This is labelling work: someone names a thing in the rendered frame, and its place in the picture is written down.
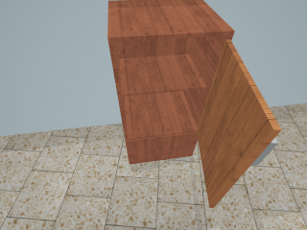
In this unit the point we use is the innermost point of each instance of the cupboard door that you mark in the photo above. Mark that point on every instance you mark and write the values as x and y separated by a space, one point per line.
236 125

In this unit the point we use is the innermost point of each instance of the handle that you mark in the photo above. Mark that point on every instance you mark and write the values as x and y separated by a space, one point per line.
266 151

